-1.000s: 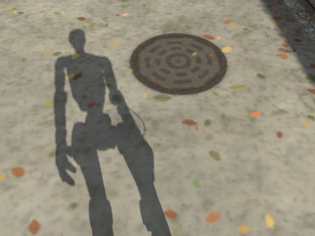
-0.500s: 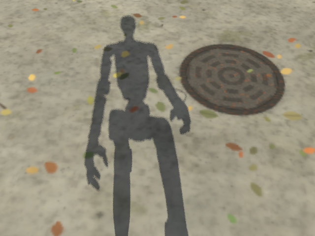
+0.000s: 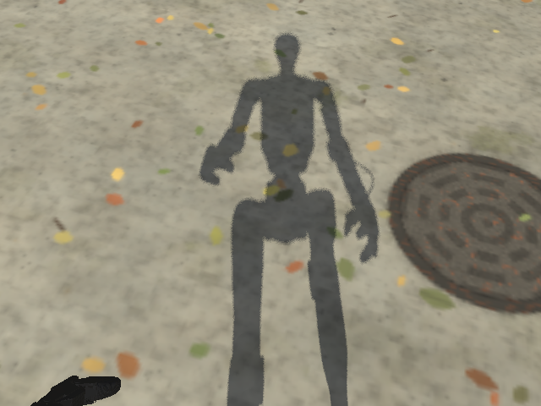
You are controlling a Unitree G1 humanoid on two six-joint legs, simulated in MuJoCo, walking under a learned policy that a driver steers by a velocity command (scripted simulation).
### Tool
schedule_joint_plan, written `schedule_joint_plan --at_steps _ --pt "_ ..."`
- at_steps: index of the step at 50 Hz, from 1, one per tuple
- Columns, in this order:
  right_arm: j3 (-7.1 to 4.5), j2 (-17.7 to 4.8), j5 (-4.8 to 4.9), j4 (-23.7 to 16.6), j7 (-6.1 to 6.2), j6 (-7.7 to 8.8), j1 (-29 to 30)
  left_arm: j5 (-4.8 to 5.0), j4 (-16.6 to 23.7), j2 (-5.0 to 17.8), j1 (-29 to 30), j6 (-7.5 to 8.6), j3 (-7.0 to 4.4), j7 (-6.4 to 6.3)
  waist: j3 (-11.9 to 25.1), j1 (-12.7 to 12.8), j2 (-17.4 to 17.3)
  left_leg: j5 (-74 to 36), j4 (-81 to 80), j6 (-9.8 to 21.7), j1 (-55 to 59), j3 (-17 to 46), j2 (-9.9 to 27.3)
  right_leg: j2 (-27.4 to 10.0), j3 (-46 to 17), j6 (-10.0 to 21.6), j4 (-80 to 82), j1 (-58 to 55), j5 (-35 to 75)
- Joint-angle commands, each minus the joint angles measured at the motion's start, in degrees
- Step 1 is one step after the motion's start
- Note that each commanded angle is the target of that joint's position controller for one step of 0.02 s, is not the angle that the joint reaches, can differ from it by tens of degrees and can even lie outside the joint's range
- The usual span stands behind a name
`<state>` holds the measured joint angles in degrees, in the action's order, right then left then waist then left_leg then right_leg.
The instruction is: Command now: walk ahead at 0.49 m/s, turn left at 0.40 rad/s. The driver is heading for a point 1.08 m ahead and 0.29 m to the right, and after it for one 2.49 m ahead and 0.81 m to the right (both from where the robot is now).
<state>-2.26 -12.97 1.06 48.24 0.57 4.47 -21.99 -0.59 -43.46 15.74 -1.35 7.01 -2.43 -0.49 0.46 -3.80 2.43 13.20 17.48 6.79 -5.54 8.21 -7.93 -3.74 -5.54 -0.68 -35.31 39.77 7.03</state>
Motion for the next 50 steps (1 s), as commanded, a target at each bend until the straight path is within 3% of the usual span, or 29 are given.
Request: schedule_joint_plan --at_steps 1,5,7,8,9,10,11,12,13,14,15,18,20,23,25,28,30,31,32,33,34,35,36,37,38,40,43,46,50 --pt "-1.96 -7.9 0.18 -1.2 0.76 0.33 -4.0 0.28 5.5 2.4 7.7 1.56 -0.03 1.19 -2.4 -1.6 -6.7 -11.1 -3.7 4.6 0.3 9.9 14.8 2.0 2.5 0.6 5.8 -1.8 3.8" --pt "-1.92 -8.4 -0.66 0.1 0.91 -0.47 -5.4 0.75 7.3 3.4 9.7 2.22 0.09 2.58 -2.9 -2.0 -7.4 -23.1 0.7 4.5 9.7 10.1 18.6 2.6 4.7 3.9 7.8 -0.1 -4.3" --pt "-2.01 -9.5 -1.0 -0.3 0.77 -0.9 -3.7 0.91 6.5 5.2 4.4 2.18 -0.67 2.51 0.7 0.9 -8.9 -44.1 7.0 3.1 11.6 7.5 17.7 5.7 7.8 6.6 8.6 -8.9 -10.3" --pt "-1.8 -9.7 -1.42 -0.7 0.6 -1.14 -2.4 0.96 4.7 6.7 -3.0 2.12 -1.52 2.31 5.5 4.6 -9.3 -54.8 14.8 2.2 11.0 5.4 15.8 7.1 8.9 8.6 9.5 -18.6 -9.1" --pt "-1.29 -9.6 -2.11 -2.0 0.36 -1.01 0.4 0.5 2.4 8.7 -14.5 1.91 -2.14 2.11 13.0 10.1 -8.5 -51.5 27.5 0.9 2.8 4.0 14.3 1.5 2.1 12.7 7.4 -35.4 -5.2" --pt "-0.06 -5.5 -2.43 -2.0 -0.17 -0.02 -4.9 -0.27 1.0 13.6 -24.1 1.39 -3.56 1.94 22.2 10.2 4.6 -26.4 50.1 -3.9 -17.9 0.0 5.8 -11.3 -19.6 22.1 6.5 -59.5 -5.0" --pt "0.62 -4.8 -1.49 -1.1 -0.79 1.26 -8.8 1.4 -1.0 11.0 -25.4 0.75 -3.22 2.3 23.6 8.7 14.1 15.7 61.1 -5.8 -32.5 -0.3 1.5 -17.9 -39.0 26.1 15.1 -66.8 -14.2" --pt "-0.45 -10.1 -0.19 -3.3 -1.22 2.56 -1.9 2.19 0.0 7.6 -20.9 0.27 -2.42 1.87 12.8 8.9 8.4 13.2 63.2 -4.3 -39.4 2.3 6.1 -15.3 -36.2 22.1 18.0 -59.5 -23.8" --pt "-0.44 -10.7 0.23 -5.2 -1.43 3.35 5.0 1.45 1.7 6.1 -16.3 -0.33 -1.86 1.59 5.8 8.2 1.5 8.6 61.0 -4.0 -39.8 0.7 8.5 -13.0 -28.3 19.5 19.8 -49.8 -21.9" --pt "-0.43 -9.7 -0.74 -5.9 -1.39 3.71 8.0 0.93 2.3 5.4 -14.0 -0.53 -1.47 1.84 0.4 6.3 -4.1 6.1 56.4 -4.2 -38.5 -1.0 9.8 -10.3 -23.4 18.5 21.8 -41.0 -15.1" --pt "-0.81 -9.4 -1.78 -6.2 -1.15 3.6 7.6 0.6 2.8 4.8 -13.1 -0.53 -1.19 1.9 0.0 4.4 -5.3 4.1 52.1 -4.5 -35.5 -1.3 11.5 -8.2 -20.2 17.5 22.9 -36.6 -9.9" --pt "-0.45 -6.4 -2.43 -7.2 -0.53 2.7 6.0 1.15 3.1 5.6 -13.4 -0.77 -1.51 1.79 0.4 2.2 -0.8 2.4 43.3 -7.0 -31.2 -3.6 12.3 -4.5 -14.3 17.8 24.5 -29.7 -1.4" --pt "-0.09 -5.6 -2.51 -9.4 0.0 2.34 10.7 1.5 2.8 7.6 -15.0 -0.91 -2.2 1.16 -0.3 3.2 0.2 -2.7 34.3 -8.7 -29.8 -5.1 11.4 -3.0 -11.0 17.3 24.8 -25.8 1.3" --pt "0.55 -4.0 -2.15 -11.7 -0.13 2.5 18.5 2.21 1.9 8.4 -18.7 -1.77 -2.61 0.3 -0.1 6.0 1.3 -15.3 20.1 -9.3 -23.3 -5.9 8.4 0.1 -8.5 14.0 23.0 -22.1 -1.4" --pt "0.32 -4.6 -1.38 -12.7 -0.38 2.59 21.2 2.42 1.4 8.4 -21.2 -2.3 -2.67 0.15 0.4 7.1 2.5 -18.5 16.0 -9.4 -20.8 -5.3 7.0 -0.6 -10.7 12.9 21.5 -23.3 -4.8" --pt "-0.64 -7.1 -0.8 -14.2 -0.78 3.1 23.7 2.71 1.4 7.7 -22.5 -3.09 -2.64 -0.23 0.5 7.0 3.0 -14.6 10.8 -8.5 -19.9 -3.1 6.6 -2.7 -16.6 11.9 17.6 -29.1 -10.0" --pt "-1.49 -8.7 -0.61 -14.0 -0.9 3.72 21.7 2.44 2.0 8.1 -21.0 -3.71 -2.91 -0.55 0.9 5.2 4.3 -10.5 8.0 -6.8 -16.0 -3.0 6.7 -3.4 -19.6 11.0 14.0 -31.2 -9.9" --pt "-2.21 -9.8 -0.77 -13.0 -0.66 3.95 17.5 2.25 2.5 7.2 -20.1 -3.91 -2.65 -0.54 2.7 2.8 4.4 -10.1 5.5 -5.3 -9.8 -3.5 7.3 -1.6 -19.0 9.8 10.1 -30.5 -8.0" --pt "-3.08 -11.9 -1.52 -12.1 -0.22 4.16 10.2 1.69 3.6 4.9 -18.7 -3.75 -1.8 -0.28 8.5 -0.8 2.5 -9.3 6.7 -2.2 2.6 0.5 13.1 1.1 -15.9 8.0 -0.4 -26.0 -8.8" --pt "-4.22 -16.2 -2.26 -11.5 0.34 3.7 2.0 1.75 4.6 1.1 -22.4 -3.2 -0.68 -0.16 16.7 -1.8 -7.9 -7.0 7.7 4.2 22.7 15.7 25.2 8.0 -8.0 4.3 -18.4 -10.3 -22.3" --pt "-4.49 -16.0 -1.28 -9.6 -0.15 2.73 -1.1 2.75 5.8 1.7 -27.4 -2.82 -0.18 -0.2 20.2 -0.1 -22.5 4.5 3.1 9.4 28.7 35.4 33.8 8.2 -4.3 3.1 -30.9 3.0 -41.8" --pt "-3.41 -11.1 -0.95 -10.6 -0.17 2.45 1.3 3.27 4.7 6.9 -25.1 -3.15 -1.43 -0.26 13.0 -0.7 -14.2 11.8 1.3 7.8 22.4 32.8 32.0 4.3 -5.4 2.4 -37.3 7.3 -38.0" --pt "-2.77 -9.0 -0.92 -10.9 -0.14 2.13 3.7 2.73 5.5 8.1 -19.9 -3.65 -1.89 -0.21 6.2 -1.0 -8.5 8.7 0.2 5.6 14.7 23.8 29.4 2.5 -3.4 1.9 -38.6 7.6 -32.9" --pt "-2.36 -8.3 -1.27 -10.8 -0.37 2.0 6.5 2.0 6.1 7.3 -17.5 -3.87 -1.96 -0.05 2.2 0.4 -5.4 2.8 -1.8 4.8 7.6 17.7 26.7 0.8 -2.5 1.6 -36.8 5.7 -29.0" --pt "-2.01 -7.1 -1.57 -10.4 -0.5 2.04 8.4 1.71 6.5 6.4 -16.7 -4.12 -2.2 0.17 0.2 1.9 -6.3 -1.3 -3.5 4.3 3.2 13.1 24.6 -0.7 -2.3 1.5 -34.8 4.1 -26.7" --pt "-2.13 -7.0 -1.69 -9.6 -0.84 2.44 9.5 2.17 6.9 4.2 -17.1 -4.79 -1.92 0.72 -1.0 3.3 -8.6 -6.5 -6.5 4.1 -2.2 5.9 22.0 -2.1 -0.6 1.2 -33.7 1.1 -24.0" --pt "-2.91 -8.9 -1.54 -7.6 -0.95 3.0 8.9 1.72 8.5 3.3 -14.3 -5.19 -1.72 0.82 -1.5 3.6 -7.0 -14.8 -8.2 5.2 -2.3 -0.4 22.3 -2.8 -0.7 0.2 -29.6 3.3 -19.1" --pt "-3.27 -10.4 -1.52 -6.0 -0.7 2.63 8.2 1.76 9.4 2.8 -10.9 -4.78 -1.42 1.45 -1.6 2.7 -6.1 -19.4 -8.0 4.3 0.1 -6.1 21.8 -2.8 0.1 0.1 -20.8 3.6 -11.1" --pt "-3.44 -12.5 -0.86 -4.1 -0.36 1.78 5.7 1.78 12.0 1.8 -2.4 -4.14 -0.79 3.03 -3.4 -0.5 -5.6 -18.4 -7.4 2.6 2.4 -11.5 21.8 -1.8 4.3 1.4 -8.6 0.8 -4.4"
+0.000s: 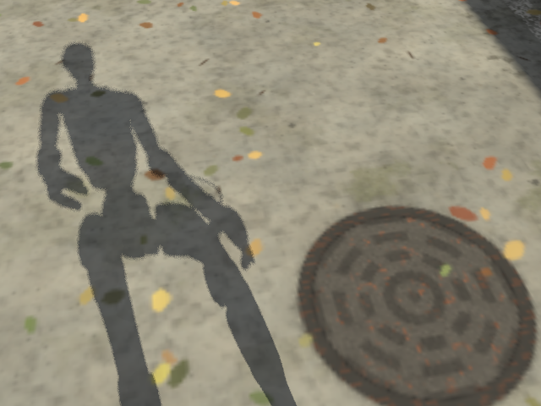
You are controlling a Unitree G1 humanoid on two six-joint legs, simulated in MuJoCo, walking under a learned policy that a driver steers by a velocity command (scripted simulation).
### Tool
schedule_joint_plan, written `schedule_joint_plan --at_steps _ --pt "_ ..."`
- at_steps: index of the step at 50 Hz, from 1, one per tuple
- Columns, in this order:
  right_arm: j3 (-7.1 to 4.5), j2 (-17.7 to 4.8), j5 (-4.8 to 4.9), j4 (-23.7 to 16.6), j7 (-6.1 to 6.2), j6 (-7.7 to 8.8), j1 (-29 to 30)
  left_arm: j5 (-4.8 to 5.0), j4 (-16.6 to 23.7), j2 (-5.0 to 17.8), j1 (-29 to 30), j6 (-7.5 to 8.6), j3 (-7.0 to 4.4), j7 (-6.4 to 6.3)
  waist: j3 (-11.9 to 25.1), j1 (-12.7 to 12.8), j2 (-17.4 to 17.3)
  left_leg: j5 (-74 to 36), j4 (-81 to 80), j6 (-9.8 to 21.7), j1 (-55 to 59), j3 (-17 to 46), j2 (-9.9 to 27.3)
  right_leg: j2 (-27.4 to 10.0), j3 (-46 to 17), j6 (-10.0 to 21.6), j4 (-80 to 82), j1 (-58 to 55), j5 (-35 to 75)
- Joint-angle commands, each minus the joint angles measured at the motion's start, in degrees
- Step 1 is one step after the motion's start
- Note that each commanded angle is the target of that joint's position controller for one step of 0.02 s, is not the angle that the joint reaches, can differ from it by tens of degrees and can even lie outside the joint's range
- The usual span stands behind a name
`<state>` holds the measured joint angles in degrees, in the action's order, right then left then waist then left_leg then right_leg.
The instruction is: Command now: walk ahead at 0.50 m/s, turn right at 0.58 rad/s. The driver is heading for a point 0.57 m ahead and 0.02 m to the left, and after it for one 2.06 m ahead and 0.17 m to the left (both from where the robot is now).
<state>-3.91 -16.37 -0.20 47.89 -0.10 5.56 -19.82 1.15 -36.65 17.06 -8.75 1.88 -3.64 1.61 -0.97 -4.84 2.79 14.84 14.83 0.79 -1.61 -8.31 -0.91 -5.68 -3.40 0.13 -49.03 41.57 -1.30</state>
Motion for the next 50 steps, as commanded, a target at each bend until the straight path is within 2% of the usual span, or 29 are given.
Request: schedule_joint_plan --at_steps 1,3,5,6,7,8,9,10,11,12,13,14,15,18,22,26,31,34,35,36,37,38,39,40,41,42,43,46,50 --pt "-1.9 -9.7 0.67 -3.2 0.31 0.42 2.7 0.18 6.0 0.5 6.5 0.98 0.45 1.28 -2.5 0.0 -6.0 -19.8 -4.5 8.3 -0.1 4.5 15.4 0.3 2.8 1.0 6.9 -1.0 3.2" --pt "-2.2 -10.7 1.26 -2.4 0.31 -0.25 1.6 0.4 7.6 1.1 8.7 0.91 0.3 1.9 -3.3 -0.1 -6.4 -22.0 -3.1 7.5 3.3 3.5 16.8 0.9 4.1 2.4 9.6 -0.9 -0.6" --pt "-2.58 -12.0 1.62 -2.2 0.5 -1.01 1.8 0.23 8.5 2.3 8.2 0.74 -0.28 2.24 -2.3 1.4 -7.5 -34.6 1.6 6.2 5.5 1.3 17.3 3.2 6.8 4.5 11.6 -4.9 -6.6" --pt "-2.87 -13.0 1.75 -2.3 0.77 -1.36 1.9 -0.02 8.3 3.5 5.9 0.51 -0.94 2.15 -0.2 3.1 -8.7 -45.2 6.5 5.6 6.0 -0.1 17.0 5.5 8.7 5.7 12.0 -9.6 -9.6" --pt "-3.02 -13.5 1.84 -2.4 1.07 -1.83 2.4 -0.1 6.9 5.4 -0.5 0.32 -2.15 1.95 3.5 7.1 -8.7 -53.0 15.7 4.6 4.9 -1.9 15.9 8.2 10.2 7.4 14.4 -18.4 -9.4" --pt "-2.48 -12.2 1.69 -2.8 1.41 -1.92 2.0 0.03 4.2 8.8 -10.6 0.04 -4.11 1.12 8.8 12.0 -6.7 -50.6 28.9 2.7 -2.4 -3.2 13.7 9.9 9.0 9.8 17.3 -34.1 -5.8" --pt "-0.73 -7.1 -0.43 -5.1 1.21 -1.29 -0.1 0.2 3.2 14.9 -17.1 -0.46 -5.75 -0.23 14.4 12.3 4.8 -17.9 49.5 -0.2 -22.8 -3.5 9.0 -3.3 -11.8 15.3 18.0 -53.9 -5.1" --pt "1.05 -3.9 -0.35 -6.9 0.22 0.82 -2.7 0.17 4.9 16.2 -15.0 0.42 -4.98 -0.02 24.0 8.4 13.0 18.5 64.7 -1.6 -39.2 7.8 -0.7 -15.2 -43.3 24.8 28.7 -65.3 -13.6" --pt "-0.45 -9.5 2.01 -6.4 -0.69 2.01 2.0 -0.48 4.0 10.2 -15.8 0.98 -3.33 0.41 21.8 11.8 4.6 14.3 66.7 -0.6 -44.0 13.9 3.2 -14.5 -38.0 21.1 31.1 -62.8 -14.5" --pt "-0.2 -9.1 3.19 -7.3 -0.92 2.3 5.0 -0.73 3.5 8.3 -13.6 1.37 -2.6 0.47 13.7 10.7 3.3 10.3 64.0 0.4 -44.6 12.3 5.5 -12.8 -28.3 18.6 30.7 -54.5 -9.9" --pt "0.02 -8.0 2.31 -6.8 -0.42 2.05 6.1 -0.6 3.5 6.7 -9.4 1.69 -1.98 0.55 8.9 8.1 -1.9 6.2 59.3 0.4 -42.0 11.8 8.2 -10.2 -21.0 16.4 30.9 -45.3 -3.4" --pt "-0.34 -8.2 1.4 -6.2 -0.11 1.31 5.7 -0.97 3.6 4.6 -6.4 2.12 -1.27 0.6 6.7 6.1 -1.0 3.8 55.7 0.2 -38.4 12.1 9.9 -8.1 -16.1 15.2 32.1 -39.2 1.8" --pt "-0.4 -7.9 1.43 -5.4 -0.26 0.36 3.6 -1.4 3.5 4.2 -4.9 2.56 -1.04 0.6 6.0 4.4 0.5 1.8 54.6 -0.1 -34.9 12.4 10.7 -7.0 -13.4 14.9 34.0 -35.0 3.7" --pt "-0.19 -5.5 1.3 -4.2 0.05 -1.72 2.2 -1.64 1.1 5.0 -5.0 4.23 -1.36 0.46 3.7 3.1 0.1 -3.5 51.2 -1.4 -34.3 12.2 10.4 -6.3 -6.6 14.9 38.2 -30.7 8.8" --pt "-0.13 -4.3 1.44 -5.4 -0.01 -1.81 7.7 -2.07 -1.8 4.9 -7.1 4.48 -1.4 -0.59 0.3 5.2 -0.1 -15.3 40.4 -2.0 -39.8 14.4 8.5 -5.0 0.9 12.1 40.1 -33.7 10.2" --pt "0.42 -2.7 1.45 -7.0 -1.22 -1.26 13.1 -1.77 -3.7 5.8 -7.8 4.42 -1.52 -1.25 -2.1 7.6 -0.1 -23.8 28.1 -0.9 -39.1 12.3 6.4 -5.5 5.4 9.9 41.7 -37.0 7.9" --pt "1.04 -1.6 1.31 -11.2 -3.26 -0.98 19.0 -0.98 -6.8 6.9 -10.9 2.78 -2.09 -1.92 -4.4 9.8 -0.8 -17.2 21.4 1.5 -43.9 9.0 5.3 -9.3 7.8 9.3 37.7 -47.9 15.1" --pt "0.27 -3.2 1.28 -12.8 -4.06 -1.24 16.8 -0.65 -6.5 9.1 -9.1 1.44 -2.63 -2.86 -0.7 7.1 2.0 -8.0 20.6 4.3 -36.4 3.8 1.3 -9.4 10.3 7.4 28.9 -50.0 38.5" --pt "-0.53 -4.8 1.23 -12.4 -3.97 -1.5 12.9 -0.64 -6.3 9.9 -8.6 1.0 -2.8 -3.27 2.3 4.7 3.2 -5.4 21.0 5.6 -30.3 2.2 -1.0 -9.0 11.2 6.6 22.8 -49.7 47.6" --pt "-1.92 -7.3 1.3 -10.9 -3.58 -1.61 5.0 -0.52 -6.1 10.2 -7.6 0.65 -2.74 -3.6 6.6 0.2 2.7 -7.4 18.2 7.5 -19.0 1.9 -3.2 -7.5 12.7 5.1 12.1 -46.0 49.4" --pt "-3.68 -11.3 1.29 -9.2 -2.58 -1.93 -4.2 -0.71 -5.4 9.3 -7.6 1.06 -2.17 -3.89 11.8 -4.5 -1.2 -10.9 15.7 10.6 -1.6 9.7 0.3 -5.0 13.0 2.9 -3.6 -34.3 36.2" --pt "-4.86 -17.6 1.36 -9.1 -1.87 -1.77 -6.0 -2.69 -2.8 0.6 -14.3 2.72 0.65 -2.64 17.9 1.2 -17.0 -7.8 14.2 21.8 21.2 40.4 16.3 6.9 10.2 -1.1 -26.3 -7.4 -19.6" --pt "-3.71 -13.6 1.36 -10.0 -1.82 -1.38 -7.9 -1.33 -2.5 3.8 -10.7 5.11 0.61 -1.47 26.2 -1.9 -13.4 -2.2 5.5 25.5 27.7 57.3 20.4 9.9 -2.7 -0.8 -34.8 1.1 -32.0" --pt "-2.98 -10.7 0.9 -9.9 -1.63 -1.29 -5.8 0.91 -0.6 6.8 -4.9 6.38 -0.2 -0.78 18.1 -3.1 -9.8 -2.9 4.2 21.6 23.1 48.1 18.3 6.1 -4.4 0.5 -33.6 5.9 -27.2" --pt "-2.52 -9.1 1.2 -10.7 -1.49 -1.29 -1.9 0.68 0.3 6.2 -2.5 6.97 0.25 -0.87 12.0 -0.8 -4.4 -6.7 3.9 19.2 14.0 40.8 15.9 3.5 -3.5 1.1 -28.1 4.8 -22.4" --pt "-2.02 -7.7 1.28 -11.6 -1.49 -1.44 2.0 -0.74 0.3 6.1 -1.4 6.94 0.0 -1.26 7.3 1.7 -1.3 -13.0 3.0 17.7 5.1 35.8 13.6 1.8 -2.4 0.7 -22.7 2.0 -20.4" --pt "-1.43 -6.3 0.74 -12.5 -1.3 -1.5 4.3 -1.56 0.3 6.7 -2.3 6.31 -0.53 -1.44 5.7 3.8 -2.1 -17.5 1.5 17.3 -0.8 32.4 12.0 0.6 -2.4 0.1 -19.8 -2.1 -18.9" --pt "-1.64 -7.3 0.72 -12.8 -0.7 -1.4 5.7 -2.19 -0.1 5.0 -4.6 4.32 -0.33 -1.69 3.6 6.2 -4.3 -23.7 -1.1 17.5 -9.9 27.9 9.8 0.2 -0.6 -2.5 -12.7 -6.0 -16.8" --pt "-2.17 -9.2 1.37 -11.5 0.54 -1.92 3.6 -2.28 1.7 2.3 3.3 3.82 0.8 -1.93 1.9 3.7 -6.3 -20.7 -0.6 14.0 -15.5 22.1 5.2 2.7 1.1 -4.5 4.4 -9.3 -2.3"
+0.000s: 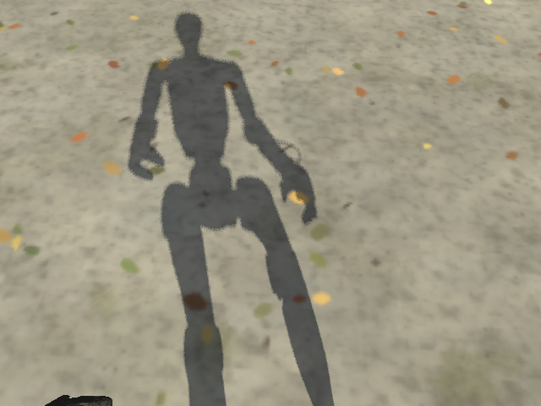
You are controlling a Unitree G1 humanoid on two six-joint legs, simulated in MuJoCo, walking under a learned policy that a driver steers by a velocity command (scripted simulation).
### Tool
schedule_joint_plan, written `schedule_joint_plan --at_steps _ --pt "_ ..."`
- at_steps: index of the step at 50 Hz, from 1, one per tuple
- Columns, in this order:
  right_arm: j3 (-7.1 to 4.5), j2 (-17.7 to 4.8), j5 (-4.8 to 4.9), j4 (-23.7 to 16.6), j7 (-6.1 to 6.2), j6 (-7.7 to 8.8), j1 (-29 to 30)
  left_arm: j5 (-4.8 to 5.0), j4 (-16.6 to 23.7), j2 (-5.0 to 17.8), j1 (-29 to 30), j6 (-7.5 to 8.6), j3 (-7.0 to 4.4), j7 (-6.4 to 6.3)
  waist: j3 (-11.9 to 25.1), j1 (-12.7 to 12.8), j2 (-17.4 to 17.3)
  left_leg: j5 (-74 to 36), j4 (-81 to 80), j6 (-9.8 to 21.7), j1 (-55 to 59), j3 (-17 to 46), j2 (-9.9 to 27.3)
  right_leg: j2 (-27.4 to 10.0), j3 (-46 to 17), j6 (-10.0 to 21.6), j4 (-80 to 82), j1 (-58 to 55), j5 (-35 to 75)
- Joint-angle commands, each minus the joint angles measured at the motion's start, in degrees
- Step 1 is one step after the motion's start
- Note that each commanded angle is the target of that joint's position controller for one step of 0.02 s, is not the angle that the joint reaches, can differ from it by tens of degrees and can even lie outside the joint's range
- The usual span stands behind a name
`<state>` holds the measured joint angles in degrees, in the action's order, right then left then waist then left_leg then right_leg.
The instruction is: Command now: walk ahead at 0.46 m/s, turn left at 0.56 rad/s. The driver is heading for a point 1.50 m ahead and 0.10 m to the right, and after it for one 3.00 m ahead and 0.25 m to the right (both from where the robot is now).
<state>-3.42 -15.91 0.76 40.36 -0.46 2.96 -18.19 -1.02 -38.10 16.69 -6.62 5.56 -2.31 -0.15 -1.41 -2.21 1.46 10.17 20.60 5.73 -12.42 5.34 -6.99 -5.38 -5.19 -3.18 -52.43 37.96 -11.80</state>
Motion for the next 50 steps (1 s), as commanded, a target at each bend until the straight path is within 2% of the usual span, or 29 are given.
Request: schedule_joint_plan --at_steps 1,5,8,9,10,11,12,13,14,16,20,23,25,26,27,28,29,30,32,34,37,40,41,42,43,44,46,47,50 --pt "-2.7 -9.8 0.49 -3.6 1.15 0.3 1.4 -0.01 3.6 2.4 3.4 0.29 -0.42 -0.06 1.9 0.1 -5.7 -17.3 -5.1 7.9 -5.3 7.8 10.2 3.8 3.3 -1.2 12.4 -7.4 11.7" --pt "-2.94 -9.9 0.77 -2.1 1.95 -1.52 -2.1 0.62 4.7 4.2 7.3 0.88 -1.27 0.64 4.2 -1.4 -7.7 -19.2 2.0 4.6 -0.8 12.4 10.6 8.1 2.3 -0.4 21.9 -11.9 15.0" --pt "-2.82 -8.8 0.64 -3.7 2.61 -2.35 1.5 0.43 3.6 6.0 2.7 1.41 -2.5 0.83 5.8 2.3 -9.4 -18.9 10.1 1.8 3.1 17.2 10.5 7.7 1.0 2.5 27.5 -16.8 14.3" --pt "-2.41 -7.3 0.49 -4.7 2.57 -2.27 2.8 -0.29 3.0 7.2 -0.8 1.7 -2.96 0.53 8.3 4.2 -8.4 -18.0 16.5 -0.5 1.5 15.8 7.8 4.9 0.5 4.4 30.0 -24.0 20.9" --pt "-1.23 -4.0 -0.58 -6.6 2.52 -2.01 2.7 -1.43 2.9 10.7 -6.8 1.63 -3.61 -0.09 16.1 5.9 -0.8 -2.1 31.7 -3.3 -5.9 11.0 3.9 -6.8 -8.8 8.6 26.7 -38.8 38.3" --pt "-0.38 -1.8 -0.03 -5.9 2.0 -1.76 -10.5 -1.9 2.3 11.7 -8.3 0.5 -3.68 0.01 24.8 0.5 15.7 34.4 46.4 -6.3 -20.2 7.2 -2.4 -22.1 -27.8 20.4 24.8 -55.1 49.0" --pt "-1.53 -8.6 0.45 -4.0 1.78 -2.19 -12.3 0.1 2.9 9.2 -6.8 -0.59 -3.61 0.04 24.6 1.1 11.8 29.3 53.8 -7.8 -24.4 6.4 3.4 -22.6 -32.1 20.9 27.2 -51.7 31.2" --pt "-2.5 -11.3 0.67 -4.5 2.05 -3.17 -5.0 0.28 4.0 5.6 -4.9 -1.35 -2.59 -0.42 17.2 3.6 6.9 24.1 56.3 -9.2 -26.5 4.1 4.9 -17.6 -24.2 18.3 29.0 -45.5 22.2" --pt "-2.6 -10.9 0.45 -5.2 2.52 -4.29 -1.1 -0.07 3.9 4.1 -2.3 -2.27 -1.79 -0.56 12.8 3.3 3.3 20.7 55.3 -9.8 -26.3 2.3 6.1 -13.9 -18.4 16.3 30.6 -38.6 16.6" --pt "-2.19 -8.1 0.22 -6.0 2.71 -5.78 0.2 -0.49 3.2 4.5 1.1 -3.08 -1.41 -0.54 6.1 1.2 5.2 18.1 50.6 -10.1 -20.8 0.8 7.6 -9.2 -10.8 15.3 34.4 -25.5 13.9" --pt "0.34 -1.2 -1.61 -4.7 2.43 -4.71 -0.7 -0.26 0.6 3.1 2.5 -2.52 -0.87 0.58 8.5 0.0 6.6 14.9 28.5 -9.4 -7.2 -2.4 8.1 -4.9 -3.2 16.0 34.2 -20.6 26.4" --pt "-0.12 -3.2 -1.32 -4.2 2.04 -4.4 1.0 1.15 -0.6 5.6 1.0 -3.33 -1.56 1.08 9.8 0.9 6.9 6.0 15.6 -8.8 -1.3 -3.5 6.9 -5.3 -5.7 16.3 32.9 -22.5 17.1" --pt "-0.59 -4.3 -1.51 -4.3 1.89 -4.49 2.0 1.91 -0.6 6.2 0.9 -4.01 -1.54 1.1 7.0 0.1 6.1 -0.1 6.1 -6.6 4.3 -4.5 5.9 -3.7 -7.5 13.6 32.8 -18.0 3.9" --pt "-0.93 -6.2 -2.17 -5.4 2.14 -4.44 3.0 1.81 -0.9 5.3 -0.3 -3.97 -1.18 1.18 6.4 0.3 4.4 -1.7 5.0 -4.7 7.6 -1.2 9.2 -2.6 -8.3 10.7 32.1 -14.4 -2.5" --pt "-1.46 -9.2 -2.83 -6.6 2.68 -4.5 2.5 1.1 -0.4 4.0 -0.5 -3.82 -0.77 1.39 6.4 0.7 -0.8 -4.0 3.9 -1.9 9.8 4.5 16.2 0.4 -6.4 7.7 27.2 -10.6 -8.8" --pt "-2.63 -11.8 -2.66 -5.0 2.66 -4.79 3.5 1.77 0.3 2.5 -2.1 -3.82 -0.73 1.18 5.2 3.2 -13.6 3.8 0.7 2.0 2.5 7.4 19.8 6.4 2.7 5.1 22.0 -11.5 -11.7" --pt "-2.11 -9.1 -2.57 -6.2 2.54 -4.46 6.1 1.57 -0.4 4.4 -1.7 -3.99 -1.25 0.8 3.0 2.2 -14.5 5.6 -2.3 3.3 -0.7 8.9 20.9 7.2 4.7 3.5 16.4 -12.7 -10.2" --pt "-2.17 -8.5 -2.42 -6.5 2.76 -4.08 7.6 1.67 -0.4 5.5 -1.8 -4.29 -2.05 0.64 2.0 2.1 -15.1 2.6 -1.8 3.8 -0.7 9.2 22.1 7.3 5.8 3.2 11.0 -11.3 -10.7" --pt "-2.35 -8.3 -1.61 -6.7 3.21 -3.07 8.0 1.44 -0.4 5.7 -2.8 -5.45 -2.74 0.41 2.2 1.4 -13.8 -12.9 0.0 5.9 1.7 9.8 25.7 5.6 4.8 2.5 1.6 -7.7 -16.5" --pt "-2.52 -8.1 -0.94 -6.2 3.41 -2.73 8.4 1.99 0.2 3.7 -3.5 -6.3 -2.52 0.71 3.1 1.7 -10.6 -23.6 2.2 6.4 4.4 7.2 26.3 4.0 4.5 2.1 -0.8 -6.2 -19.0" --pt "-3.21 -9.0 -0.4 -6.1 3.36 -3.63 10.4 2.44 1.1 2.9 -3.5 -6.92 -2.32 1.53 5.3 1.4 -11.1 -25.8 4.5 4.7 4.9 2.2 24.3 4.4 7.7 1.9 6.5 -11.6 -13.1" --pt "-3.33 -8.5 0.78 -5.1 3.34 -4.12 10.2 2.05 0.8 3.8 -7.0 -7.31 -3.2 2.05 6.2 3.4 -9.5 -16.3 11.1 0.4 1.1 -3.0 21.5 7.6 10.4 4.3 22.0 -22.0 0.8" --pt "-3.08 -6.7 0.07 -4.1 3.13 -3.9 6.9 1.54 1.3 6.9 -7.8 -7.18 -4.22 1.47 6.2 2.7 -1.4 -4.7 20.4 -4.1 -5.1 -7.8 17.6 4.2 2.3 6.8 27.3 -28.3 14.4" --pt "-1.56 -2.6 -3.06 -7.0 3.0 -3.76 7.9 1.08 3.1 15.4 -8.5 -6.93 -5.99 0.6 5.4 1.6 17.5 25.8 38.4 -10.9 -22.9 -11.4 8.8 -12.2 -21.5 16.3 29.5 -36.3 38.9" --pt "-1.86 -4.4 -2.12 -8.3 3.37 -3.22 13.3 -1.16 3.4 14.1 -12.2 -5.76 -5.2 1.32 10.6 6.7 13.0 31.7 48.1 -10.5 -26.0 -1.5 6.2 -17.1 -28.5 24.9 31.8 -35.9 38.2" --pt "-2.42 -6.3 -0.89 -7.8 3.57 -3.26 14.1 -1.21 3.5 12.7 -10.2 -4.73 -4.7 1.49 8.6 5.7 7.1 28.0 51.9 -9.8 -27.6 0.2 7.4 -14.8 -23.8 23.6 31.4 -35.5 34.3" --pt "-2.96 -7.1 -1.29 -5.9 4.34 -3.59 13.4 1.23 4.0 10.0 -5.0 -4.64 -3.99 0.45 6.6 3.7 2.2 18.9 49.6 -9.4 -28.7 0.7 9.1 -9.6 -17.4 17.9 30.3 -34.4 27.9" --pt "-3.16 -7.2 -1.38 -5.7 4.48 -3.69 12.7 1.83 4.3 9.6 -3.6 -5.08 -3.65 -0.1 6.7 2.7 2.8 16.0 48.3 -9.7 -26.4 0.8 9.1 -7.8 -15.6 16.7 30.6 -32.5 27.5" --pt "-2.77 -5.4 -0.84 -4.7 3.88 -3.45 11.1 1.49 4.7 9.1 -3.9 -5.95 -3.42 -1.12 8.0 2.2 4.0 11.0 45.3 -10.6 -23.8 -0.1 7.1 -5.3 -13.9 16.2 31.5 -32.4 25.5"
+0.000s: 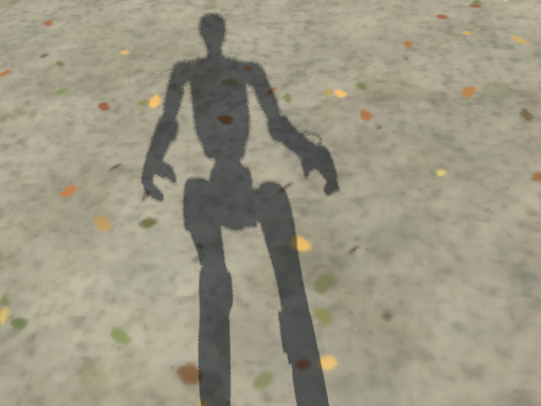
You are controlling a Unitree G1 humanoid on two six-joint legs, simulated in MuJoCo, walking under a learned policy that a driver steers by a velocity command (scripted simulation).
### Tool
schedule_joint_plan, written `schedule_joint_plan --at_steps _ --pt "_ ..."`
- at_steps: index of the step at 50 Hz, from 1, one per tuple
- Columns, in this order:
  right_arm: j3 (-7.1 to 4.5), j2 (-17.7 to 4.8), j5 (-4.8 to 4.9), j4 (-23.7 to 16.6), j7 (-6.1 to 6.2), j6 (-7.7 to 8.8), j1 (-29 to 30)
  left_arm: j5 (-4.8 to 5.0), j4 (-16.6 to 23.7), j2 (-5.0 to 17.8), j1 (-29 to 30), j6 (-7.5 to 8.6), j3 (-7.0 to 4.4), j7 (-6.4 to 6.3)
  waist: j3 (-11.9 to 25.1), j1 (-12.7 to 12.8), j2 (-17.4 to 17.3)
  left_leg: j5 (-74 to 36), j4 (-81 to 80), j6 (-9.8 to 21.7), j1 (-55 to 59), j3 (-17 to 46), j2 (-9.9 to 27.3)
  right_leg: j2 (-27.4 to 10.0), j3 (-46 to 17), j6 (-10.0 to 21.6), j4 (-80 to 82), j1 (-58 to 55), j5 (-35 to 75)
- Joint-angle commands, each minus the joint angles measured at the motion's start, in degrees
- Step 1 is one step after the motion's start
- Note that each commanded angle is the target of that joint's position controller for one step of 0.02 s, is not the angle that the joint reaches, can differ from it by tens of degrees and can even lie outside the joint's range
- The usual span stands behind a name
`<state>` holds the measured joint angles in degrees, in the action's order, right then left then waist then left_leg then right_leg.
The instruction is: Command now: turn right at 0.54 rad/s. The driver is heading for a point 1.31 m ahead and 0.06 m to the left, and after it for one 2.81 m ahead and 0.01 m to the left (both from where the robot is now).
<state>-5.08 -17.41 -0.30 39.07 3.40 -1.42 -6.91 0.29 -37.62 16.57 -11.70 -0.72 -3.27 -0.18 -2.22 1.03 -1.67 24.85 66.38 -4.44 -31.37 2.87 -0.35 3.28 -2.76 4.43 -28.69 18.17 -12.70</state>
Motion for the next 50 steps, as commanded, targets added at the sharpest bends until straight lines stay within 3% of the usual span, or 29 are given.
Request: schedule_joint_plan --at_steps 1,8,14,17,18,19,20,21,22,23,24,26,29,32,34,35,36,37,38,39,41,45,50 --pt "-0.97 -3.6 0.26 -3.4 -0.04 1.01 0.3 0.24 4.2 9.3 0.8 0.19 -2.53 -1.33 8.6 -0.7 7.1 -4.4 -3.2 -0.7 -5.0 2.5 0.2 -13.7 -16.7 8.5 8.0 -13.2 24.6" --pt "-0.83 -3.5 0.41 -3.4 -0.87 1.92 2.8 0.13 5.2 10.5 1.6 -0.97 -3.3 -2.0 6.1 0.5 9.6 -5.7 -18.8 -1.1 0.5 3.8 -1.2 -11.9 -22.8 8.3 9.4 -8.6 6.9" --pt "-1.1 -4.2 0.98 -3.1 -2.19 3.64 1.9 0.46 6.1 10.7 2.9 -1.7 -3.68 -1.22 7.1 0.7 10.6 -3.7 -28.9 0.7 7.7 3.9 -2.7 -11.0 -28.9 8.3 7.1 -8.8 11.8" --pt "-1.21 -4.2 0.73 -1.4 -3.03 4.25 -2.5 1.25 6.2 9.3 4.6 -2.19 -3.1 -1.42 8.3 -2.0 9.7 -14.9 -44.0 2.8 17.8 1.8 -1.6 -8.5 -27.2 5.2 3.2 -7.2 13.9" --pt "-1.34 -5.6 -0.16 -1.5 -3.03 4.26 -3.0 0.81 5.8 7.2 2.5 -2.1 -2.38 -1.56 9.3 -1.3 6.5 -20.9 -46.6 4.7 23.4 5.7 3.8 -6.3 -24.2 2.3 0.2 -4.1 6.5" --pt "-0.8 -6.8 -1.41 -2.7 -2.92 3.95 -2.1 -0.73 4.9 3.2 -1.4 -1.76 -0.96 -1.34 11.1 1.2 -5.5 -24.4 -50.1 9.2 28.7 17.2 14.1 0.6 -15.4 -1.3 -10.0 1.6 -14.1" --pt "-0.36 -6.6 -3.13 -1.9 -3.22 4.06 -1.9 -0.39 6.3 5.6 0.6 -1.08 -1.8 -1.44 6.5 1.5 -13.6 -16.0 -52.6 17.2 21.8 27.4 19.2 3.9 -9.8 -3.9 -15.5 7.9 -22.9" --pt "0.45 -3.8 -2.16 -2.5 -3.39 4.53 0.0 -1.18 5.3 7.7 0.6 -0.54 -2.16 -1.55 4.5 1.0 -9.5 -1.4 -54.8 18.3 19.9 27.9 18.3 0.0 -10.0 -6.0 -20.1 8.2 -19.0" --pt "0.13 -5.0 -0.59 -1.9 -3.18 4.34 -0.8 -1.16 4.8 8.9 1.6 -0.17 -2.59 -1.21 2.5 0.3 -8.8 6.8 -56.1 16.9 21.2 26.2 15.8 -0.7 -6.1 -7.3 -22.6 11.4 -15.6" --pt "-0.48 -7.5 0.45 -1.4 -2.76 3.99 -2.7 -1.12 3.9 9.1 2.2 0.16 -2.91 -1.12 1.0 -0.8 -8.3 8.2 -56.7 16.2 23.1 25.8 14.4 -1.1 -3.7 -8.2 -24.7 14.6 -13.9" --pt "-0.49 -8.1 1.01 -0.9 -2.34 3.73 -4.3 -0.91 4.0 8.7 3.2 0.71 -2.86 -0.9 -0.2 -1.8 -7.4 6.8 -56.7 16.2 25.0 26.2 14.2 -2.2 -3.3 -8.7 -25.6 17.3 -11.7" --pt "-0.25 -7.7 1.22 -0.5 -1.89 3.43 -7.1 -0.22 4.0 5.6 5.7 2.18 -1.89 -0.31 -0.2 -3.1 -6.6 2.3 -56.8 15.5 25.8 22.4 11.1 -2.2 -0.5 -8.7 -21.3 16.3 -9.5" --pt "-0.5 -8.0 1.35 -0.5 -1.48 3.05 -9.1 0.11 4.1 2.5 8.2 4.45 -1.01 0.21 0.8 -3.9 -8.5 -2.6 -55.6 15.3 22.9 18.7 7.8 -0.5 1.9 -8.1 -9.6 7.5 -9.1" --pt "-0.92 -9.1 1.86 -1.0 -1.65 2.39 -9.8 1.25 3.1 3.6 6.1 5.84 -1.66 0.82 1.5 -2.3 -9.1 -0.5 -54.0 16.1 18.9 21.3 7.7 0.4 2.0 -6.5 2.0 -1.9 -5.6" --pt "-0.47 -7.4 2.03 -1.8 -1.65 2.17 -8.9 1.5 1.3 4.6 1.9 6.29 -2.4 0.67 2.6 0.5 -6.7 -0.2 -50.9 14.1 13.4 21.4 5.6 -0.9 1.9 -4.8 10.9 -13.2 3.6" --pt "0.22 -4.8 1.78 -2.4 -1.8 2.55 -7.8 1.41 0.3 6.1 -3.0 6.32 -2.94 0.05 5.1 2.9 -5.2 1.9 -45.8 11.5 6.4 19.6 3.7 -5.2 -0.5 -3.8 9.7 -23.4 3.1" --pt "1.84 0.6 1.33 -3.8 -2.1 3.02 -6.4 0.31 -0.7 9.0 -11.1 6.16 -3.44 -0.77 9.9 6.2 3.2 6.3 -30.6 7.6 -3.6 12.9 -1.1 -16.1 -12.2 -0.5 11.1 -34.4 -7.1" --pt "1.57 -0.5 2.75 -7.2 -1.87 3.84 -5.0 -1.02 -2.5 14.8 -13.2 5.78 -5.03 -0.08 6.4 5.6 14.4 9.3 -19.1 6.4 -14.5 6.3 -3.0 -26.7 -30.0 6.3 17.2 -30.3 -23.9" --pt "0.51 -4.8 2.87 -6.4 -1.86 4.29 -5.7 -0.9 -2.0 11.5 -9.6 6.15 -4.18 0.05 1.3 3.9 12.1 5.9 -10.5 6.0 -17.5 7.0 1.9 -27.1 -31.1 8.1 18.6 -26.2 -28.2" --pt "-0.06 -6.0 2.65 -4.9 -2.31 4.26 -6.9 -0.41 -1.9 7.6 -7.4 6.37 -3.09 -0.18 -1.4 2.8 11.5 1.3 -7.0 5.9 -19.0 6.7 2.5 -23.9 -26.0 6.5 19.0 -24.9 -24.6" --pt "-0.11 -4.8 2.07 -3.5 -2.97 4.17 -7.7 -0.25 -2.2 5.4 -5.3 6.3 -2.31 -0.32 -2.8 1.7 9.6 -5.8 -3.4 5.3 -19.9 5.6 4.0 -20.4 -16.4 4.6 19.5 -23.4 -11.3" --pt "0.74 -2.1 1.91 -5.0 -4.18 4.27 -4.2 -0.96 -3.6 5.2 -6.0 6.74 -2.05 -0.21 -3.0 2.0 7.3 -16.0 -3.9 3.6 -17.9 3.2 5.1 -17.1 -3.2 4.6 20.9 -18.1 7.1" --pt "2.09 -0.2 1.59 -8.5 -5.83 4.51 3.9 -0.26 -5.8 7.7 -7.0 6.42 -2.31 -0.38 -5.3 3.7 6.1 -25.6 -20.8 4.0 -11.0 -2.0 5.2 -16.7 5.8 4.0 21.9 -14.6 13.4"
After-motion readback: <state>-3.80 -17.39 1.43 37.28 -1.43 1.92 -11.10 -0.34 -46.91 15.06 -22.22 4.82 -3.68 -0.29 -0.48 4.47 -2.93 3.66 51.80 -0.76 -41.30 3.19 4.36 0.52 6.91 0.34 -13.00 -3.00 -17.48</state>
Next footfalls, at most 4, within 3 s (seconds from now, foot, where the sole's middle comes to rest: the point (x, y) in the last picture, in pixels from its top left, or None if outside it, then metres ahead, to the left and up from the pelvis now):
0.36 left None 0.08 0.14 -0.78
0.70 right None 0.07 -0.12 -0.78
1.16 left None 0.40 0.15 -0.78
1.68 right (297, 294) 0.74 0.03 -0.78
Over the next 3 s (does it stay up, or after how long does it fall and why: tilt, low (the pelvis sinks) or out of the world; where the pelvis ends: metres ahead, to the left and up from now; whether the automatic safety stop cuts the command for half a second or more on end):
stays up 1.04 -0.02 0.00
